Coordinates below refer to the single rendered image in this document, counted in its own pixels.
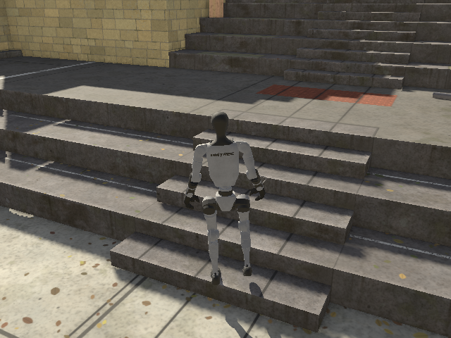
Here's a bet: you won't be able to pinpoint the left robot upper arm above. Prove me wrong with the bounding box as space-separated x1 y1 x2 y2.
191 143 207 182

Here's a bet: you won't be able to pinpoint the right robot upper arm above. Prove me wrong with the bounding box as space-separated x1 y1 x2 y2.
236 141 257 180

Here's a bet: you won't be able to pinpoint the humanoid robot torso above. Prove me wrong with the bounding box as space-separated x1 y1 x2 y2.
206 140 239 211

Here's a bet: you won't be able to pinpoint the robot right hand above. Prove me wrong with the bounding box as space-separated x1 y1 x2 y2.
249 188 265 201

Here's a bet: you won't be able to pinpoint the robot right forearm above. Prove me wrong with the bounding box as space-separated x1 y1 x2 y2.
251 169 264 191

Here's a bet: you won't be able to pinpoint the robot left hand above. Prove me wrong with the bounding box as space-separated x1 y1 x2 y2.
184 194 199 209

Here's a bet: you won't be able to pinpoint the robot left forearm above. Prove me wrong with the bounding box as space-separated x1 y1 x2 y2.
185 172 198 198

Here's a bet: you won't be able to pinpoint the right robot thigh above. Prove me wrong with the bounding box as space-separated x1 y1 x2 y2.
235 194 250 232

